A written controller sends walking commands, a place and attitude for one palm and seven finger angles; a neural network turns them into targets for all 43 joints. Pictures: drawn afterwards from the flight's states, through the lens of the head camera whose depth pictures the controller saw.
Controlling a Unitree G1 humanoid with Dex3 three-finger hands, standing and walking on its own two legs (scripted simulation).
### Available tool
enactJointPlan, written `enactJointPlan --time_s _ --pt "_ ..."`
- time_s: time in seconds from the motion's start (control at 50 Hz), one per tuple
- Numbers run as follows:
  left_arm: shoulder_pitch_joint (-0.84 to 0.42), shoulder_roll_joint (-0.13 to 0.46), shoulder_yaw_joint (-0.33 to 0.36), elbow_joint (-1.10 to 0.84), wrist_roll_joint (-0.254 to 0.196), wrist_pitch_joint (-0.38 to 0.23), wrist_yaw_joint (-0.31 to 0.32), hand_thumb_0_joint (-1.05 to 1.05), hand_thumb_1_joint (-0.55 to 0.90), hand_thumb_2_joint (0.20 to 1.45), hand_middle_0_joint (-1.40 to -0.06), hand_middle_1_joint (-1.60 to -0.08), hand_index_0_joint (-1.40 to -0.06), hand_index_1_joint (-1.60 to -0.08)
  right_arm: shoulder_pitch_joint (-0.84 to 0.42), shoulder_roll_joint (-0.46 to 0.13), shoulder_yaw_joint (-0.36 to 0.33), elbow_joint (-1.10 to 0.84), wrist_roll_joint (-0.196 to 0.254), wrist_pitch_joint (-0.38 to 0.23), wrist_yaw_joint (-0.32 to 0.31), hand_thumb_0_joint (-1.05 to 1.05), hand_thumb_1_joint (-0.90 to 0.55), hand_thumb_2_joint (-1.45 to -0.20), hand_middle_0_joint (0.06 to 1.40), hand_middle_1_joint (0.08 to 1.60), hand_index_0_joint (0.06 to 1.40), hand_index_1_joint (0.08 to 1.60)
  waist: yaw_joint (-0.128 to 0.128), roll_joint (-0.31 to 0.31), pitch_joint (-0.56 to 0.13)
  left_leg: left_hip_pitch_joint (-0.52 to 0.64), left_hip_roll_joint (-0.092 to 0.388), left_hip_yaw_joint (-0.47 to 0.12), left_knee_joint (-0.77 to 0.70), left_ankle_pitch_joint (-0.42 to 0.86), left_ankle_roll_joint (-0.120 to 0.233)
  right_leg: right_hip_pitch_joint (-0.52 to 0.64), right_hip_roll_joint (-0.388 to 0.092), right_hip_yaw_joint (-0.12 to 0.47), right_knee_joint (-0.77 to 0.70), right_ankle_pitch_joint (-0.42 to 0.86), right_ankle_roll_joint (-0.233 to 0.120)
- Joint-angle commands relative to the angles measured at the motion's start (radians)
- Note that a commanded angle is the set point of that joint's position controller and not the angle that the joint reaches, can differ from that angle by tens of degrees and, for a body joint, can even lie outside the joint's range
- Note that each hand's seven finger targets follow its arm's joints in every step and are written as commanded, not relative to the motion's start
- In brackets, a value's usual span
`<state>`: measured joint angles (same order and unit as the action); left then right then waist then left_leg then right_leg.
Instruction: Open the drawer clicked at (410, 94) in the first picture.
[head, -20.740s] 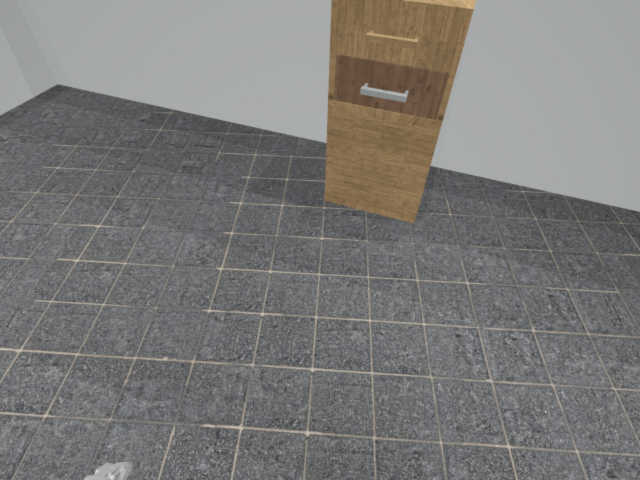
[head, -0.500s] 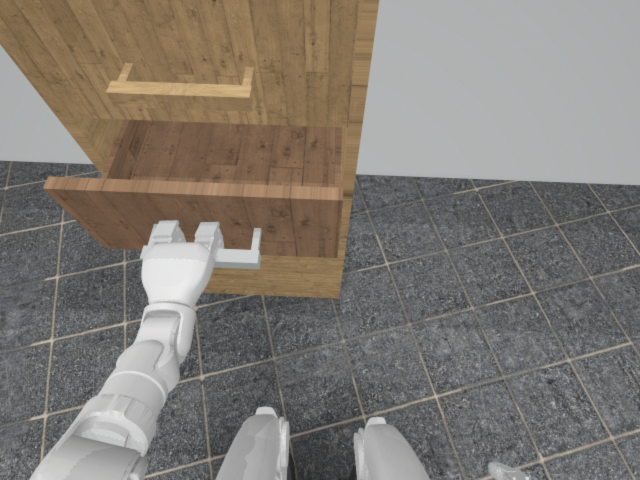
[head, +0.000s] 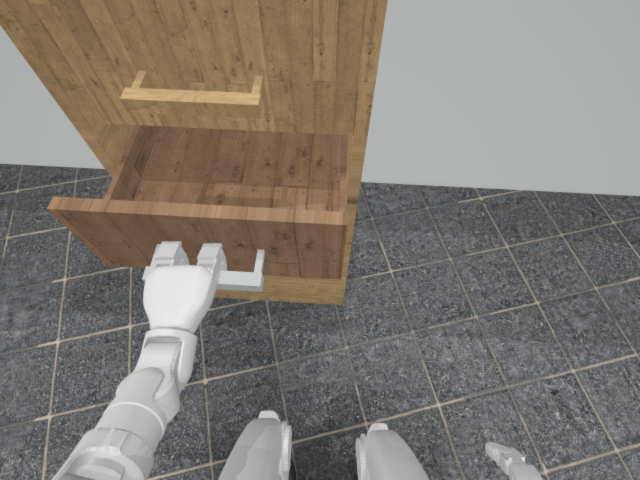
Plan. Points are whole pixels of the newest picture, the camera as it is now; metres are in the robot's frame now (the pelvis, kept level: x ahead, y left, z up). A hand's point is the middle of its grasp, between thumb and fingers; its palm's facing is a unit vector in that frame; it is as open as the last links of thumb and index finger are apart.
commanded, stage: pull the drawer open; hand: left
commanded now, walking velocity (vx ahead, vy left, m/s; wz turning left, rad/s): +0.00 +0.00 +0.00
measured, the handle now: (207, 266) +0.40 +0.18 -0.05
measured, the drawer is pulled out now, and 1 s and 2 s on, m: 0.15 0.20 0.25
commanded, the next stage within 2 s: none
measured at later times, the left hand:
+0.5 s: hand (192, 316) +0.33 +0.20 -0.07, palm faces -0.03 -0.05 -1.00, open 5.3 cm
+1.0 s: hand (187, 337) +0.30 +0.20 -0.07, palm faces -0.03 -0.05 -1.00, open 5.3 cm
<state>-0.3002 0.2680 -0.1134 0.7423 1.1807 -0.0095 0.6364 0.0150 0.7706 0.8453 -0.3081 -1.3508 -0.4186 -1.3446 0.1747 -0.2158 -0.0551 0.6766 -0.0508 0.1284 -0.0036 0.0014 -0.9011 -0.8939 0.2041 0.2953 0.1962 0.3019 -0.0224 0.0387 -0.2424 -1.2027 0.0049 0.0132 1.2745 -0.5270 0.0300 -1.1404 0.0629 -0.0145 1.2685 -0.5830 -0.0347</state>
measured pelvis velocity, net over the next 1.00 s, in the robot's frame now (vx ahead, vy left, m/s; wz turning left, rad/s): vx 0.00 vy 0.00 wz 0.00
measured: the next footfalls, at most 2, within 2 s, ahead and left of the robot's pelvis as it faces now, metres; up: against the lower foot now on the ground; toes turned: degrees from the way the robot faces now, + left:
none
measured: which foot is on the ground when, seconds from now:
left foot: down 0.00-1.00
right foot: down 0.00-1.00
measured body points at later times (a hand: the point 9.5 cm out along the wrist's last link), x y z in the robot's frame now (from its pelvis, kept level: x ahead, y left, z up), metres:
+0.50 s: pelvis +0.00 +0.00 +0.00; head +0.11 +0.00 +0.44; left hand +0.33 +0.20 -0.02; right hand +0.14 -0.25 -0.13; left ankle +0.03 +0.10 -0.62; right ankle +0.00 -0.10 -0.62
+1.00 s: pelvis +0.00 +0.00 +0.00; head +0.10 +0.00 +0.44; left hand +0.30 +0.20 -0.02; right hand +0.16 -0.24 -0.13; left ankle +0.03 +0.10 -0.62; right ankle +0.00 -0.10 -0.62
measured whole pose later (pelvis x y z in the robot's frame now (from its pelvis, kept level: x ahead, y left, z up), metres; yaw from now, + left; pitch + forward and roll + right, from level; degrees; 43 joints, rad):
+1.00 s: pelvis +0.00 +0.00 +0.00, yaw +0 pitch +25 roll -1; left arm -0.07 0.25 -0.15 0.53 1.18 0.02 0.64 0.02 0.77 0.85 -0.30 -1.35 -0.42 -1.34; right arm 0.14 -0.21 -0.03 0.63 -0.05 0.13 0.00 0.00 -0.90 -0.89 0.20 0.30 0.20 0.30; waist 0.00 0.04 -0.24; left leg -1.17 0.00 0.01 1.28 -0.54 0.03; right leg -1.11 0.06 -0.01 1.27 -0.59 -0.03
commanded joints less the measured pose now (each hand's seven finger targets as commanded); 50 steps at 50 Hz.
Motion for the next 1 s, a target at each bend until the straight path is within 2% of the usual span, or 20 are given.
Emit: enactJointPlan --time_s 0.0,0.02,0.04,0.08,0.16,0.18,0.26,0.38,0.42,0.5,0.54,0.58,0.6,0.72,0.76,0.82,0.9,0.92,0.96,0.98 --pt "-0.086 0.105 0.045 -0.152 -0.015 0.001 0.028 0.000 0.900 0.900 -0.400 -1.350 -0.400 -1.350 0.034 -0.130 -0.047 -0.098 -0.001 -0.021 -0.006 0.000 -0.900 -0.900 0.200 0.300 0.200 0.300 0.005 -0.034 -0.364 0.360 -0.022 -0.016 -0.116 0.318 0.009 0.173 0.003 0.020 -0.188 0.381 -0.020" --pt "-0.066 0.103 0.047 -0.131 -0.016 0.008 0.029 0.000 0.900 0.900 -0.400 -1.350 -0.400 -1.350 0.036 -0.131 -0.048 -0.099 -0.001 -0.021 -0.007 0.000 -0.900 -0.900 0.200 0.300 0.200 0.300 0.002 -0.051 -0.337 0.355 -0.021 -0.020 -0.121 0.304 0.009 0.171 0.005 0.017 -0.194 0.367 -0.022" --pt "-0.071 0.100 0.044 -0.142 -0.022 0.012 0.025 0.000 0.900 0.900 -0.400 -1.350 -0.400 -1.350 0.035 -0.132 -0.048 -0.100 -0.001 -0.023 -0.006 0.000 -0.900 -0.900 0.200 0.300 0.200 0.300 0.001 -0.033 -0.334 0.357 -0.020 -0.020 -0.124 0.310 0.009 0.171 0.005 0.015 -0.196 0.372 -0.022" --pt "-0.051 0.102 0.045 -0.147 -0.021 0.013 0.025 0.000 0.900 0.900 -0.400 -1.350 -0.400 -1.350 0.031 -0.129 -0.047 -0.103 0.002 -0.022 -0.008 0.000 -0.900 -0.900 0.200 0.300 0.200 0.300 0.005 -0.048 -0.328 0.353 -0.022 -0.019 -0.124 0.298 0.010 0.175 0.005 0.018 -0.197 0.362 -0.022" --pt "-0.061 0.086 0.024 -0.168 -0.017 0.017 0.023 0.000 0.900 0.900 -0.400 -1.350 -0.400 -1.350 0.020 -0.130 -0.042 -0.106 0.002 -0.021 -0.009 0.000 -0.900 -0.900 0.200 0.300 0.200 0.300 -0.001 -0.029 -0.330 0.369 -0.018 -0.023 -0.129 0.296 0.008 0.146 0.003 0.011 -0.195 0.338 -0.020" --pt "-0.049 0.104 0.043 -0.168 -0.016 0.018 0.025 0.000 0.900 0.900 -0.400 -1.350 -0.400 -1.350 0.030 -0.132 -0.046 -0.106 0.002 -0.023 -0.010 0.000 -0.900 -0.900 0.200 0.300 0.200 0.300 0.006 -0.043 -0.330 0.367 -0.017 -0.026 -0.128 0.300 0.008 0.155 0.005 0.010 -0.192 0.343 -0.023" --pt "-0.030 0.078 0.016 -0.181 -0.019 0.026 0.021 0.000 0.900 0.900 -0.400 -1.350 -0.400 -1.350 0.017 -0.131 -0.042 -0.113 0.002 -0.021 -0.010 0.000 -0.900 -0.900 0.200 0.300 0.200 0.300 0.001 -0.051 -0.328 0.368 -0.017 -0.026 -0.131 0.298 0.007 0.151 0.003 0.008 -0.193 0.338 -0.020" --pt "0.052 0.103 0.048 -0.198 -0.029 0.028 0.013 0.000 0.900 0.900 -0.400 -1.350 -0.400 -1.350 0.018 -0.128 -0.042 -0.120 0.004 -0.026 -0.013 0.000 -0.900 -0.900 0.200 0.300 0.200 0.300 0.021 -0.066 -0.333 0.360 -0.022 -0.020 -0.129 0.309 0.009 0.194 0.004 0.018 -0.195 0.374 -0.023" --pt "0.080 0.083 0.027 -0.219 -0.029 0.028 0.013 0.000 0.900 0.900 -0.400 -1.350 -0.400 -1.350 0.013 -0.126 -0.039 -0.126 0.003 -0.026 -0.011 0.000 -0.900 -0.900 0.200 0.300 0.200 0.300 0.019 -0.046 -0.337 0.371 -0.022 -0.019 -0.128 0.330 0.008 0.197 0.004 0.016 -0.191 0.399 -0.023" --pt "0.096 0.094 0.035 -0.252 -0.025 0.023 0.017 0.000 0.900 0.900 -0.400 -1.350 -0.400 -1.350 0.000 -0.127 -0.036 -0.131 0.001 -0.023 -0.009 0.000 -0.900 -0.900 0.200 0.300 0.200 0.300 0.017 -0.051 -0.331 0.363 -0.021 -0.016 -0.120 0.335 0.007 0.193 0.002 0.025 -0.187 0.417 -0.021" --pt "0.128 0.107 0.054 -0.257 -0.024 0.023 0.022 0.000 0.900 0.900 -0.400 -1.350 -0.400 -1.350 -0.001 -0.129 -0.036 -0.137 0.000 -0.025 -0.008 0.000 -0.900 -0.900 0.200 0.300 0.200 0.300 0.029 -0.045 -0.329 0.359 -0.021 -0.022 -0.122 0.339 0.004 0.200 0.005 0.023 -0.181 0.415 -0.027" --pt "0.125 0.088 0.037 -0.256 -0.022 0.025 0.025 0.000 0.900 0.900 -0.400 -1.350 -0.400 -1.350 0.000 -0.126 -0.038 -0.134 0.000 -0.026 -0.007 0.000 -0.900 -0.900 0.200 0.300 0.200 0.300 0.017 -0.059 -0.314 0.359 -0.020 -0.020 -0.117 0.329 0.007 0.191 0.003 0.019 -0.185 0.413 -0.023" --pt "0.114 0.106 0.049 -0.279 -0.013 0.019 0.029 0.000 0.900 0.900 -0.400 -1.350 -0.400 -1.350 -0.008 -0.129 -0.035 -0.137 -0.002 -0.024 -0.007 0.000 -0.900 -0.900 0.200 0.300 0.200 0.300 0.020 -0.054 -0.325 0.357 -0.021 -0.021 -0.117 0.323 0.005 0.180 0.003 0.024 -0.179 0.396 -0.022" --pt "0.159 0.090 0.037 -0.291 -0.013 0.033 0.036 0.000 0.900 0.900 -0.400 -1.350 -0.400 -1.350 -0.021 -0.127 -0.035 -0.147 0.000 -0.027 -0.004 0.000 -0.900 -0.900 0.200 0.300 0.200 0.300 0.024 -0.043 -0.306 0.364 -0.020 -0.023 -0.122 0.307 0.004 0.174 0.003 0.018 -0.185 0.371 -0.025" --pt "0.150 0.090 0.034 -0.318 -0.011 0.034 0.038 0.000 0.900 0.900 -0.400 -1.350 -0.400 -1.350 -0.028 -0.128 -0.033 -0.150 -0.001 -0.025 -0.005 0.000 -0.900 -0.900 0.200 0.300 0.200 0.300 0.023 -0.042 -0.329 0.376 -0.019 -0.024 -0.120 0.315 0.004 0.170 0.001 0.017 -0.181 0.368 -0.022" --pt "0.165 0.083 0.027 -0.306 -0.017 0.042 0.035 0.000 0.900 0.900 -0.400 -1.350 -0.400 -1.350 -0.028 -0.127 -0.034 -0.152 0.001 -0.027 -0.005 0.000 -0.900 -0.900 0.200 0.300 0.200 0.300 0.022 -0.048 -0.296 0.371 -0.020 -0.027 -0.128 0.287 0.004 0.164 0.003 0.012 -0.192 0.335 -0.025" --pt "0.186 0.073 0.013 -0.328 -0.020 0.041 0.031 0.000 0.900 0.900 -0.400 -1.350 -0.400 -1.350 -0.038 -0.124 -0.029 -0.161 0.002 -0.030 -0.006 0.000 -0.900 -0.900 0.200 0.300 0.200 0.300 0.023 -0.061 -0.310 0.367 -0.022 -0.023 -0.127 0.286 0.007 0.174 0.000 0.013 -0.191 0.338 -0.022" --pt "0.200 0.080 0.026 -0.308 -0.024 0.044 0.030 0.000 0.900 0.900 -0.400 -1.350 -0.400 -1.350 -0.035 -0.123 -0.030 -0.158 0.003 -0.032 -0.007 0.000 -0.900 -0.900 0.200 0.300 0.200 0.300 0.024 -0.064 -0.286 0.358 -0.021 -0.024 -0.129 0.276 0.006 0.174 0.001 0.013 -0.196 0.333 -0.024" --pt "0.188 0.086 0.024 -0.336 -0.023 0.037 0.027 0.000 0.900 0.900 -0.400 -1.350 -0.400 -1.350 -0.042 -0.125 -0.025 -0.160 0.002 -0.032 -0.008 0.000 -0.900 -0.900 0.200 0.300 0.200 0.300 0.024 -0.056 -0.310 0.356 -0.022 -0.019 -0.123 0.278 0.007 0.178 -0.002 0.019 -0.190 0.339 -0.021" --pt "0.221 0.093 0.038 -0.331 -0.024 0.036 0.027 0.000 0.900 0.900 -0.400 -1.350 -0.400 -1.350 -0.037 -0.121 -0.027 -0.165 0.003 -0.034 -0.008 0.000 -0.900 -0.900 0.200 0.300 0.200 0.300 0.035 -0.053 -0.299 0.358 -0.022 -0.024 -0.127 0.279 0.005 0.182 0.002 0.016 -0.189 0.336 -0.027"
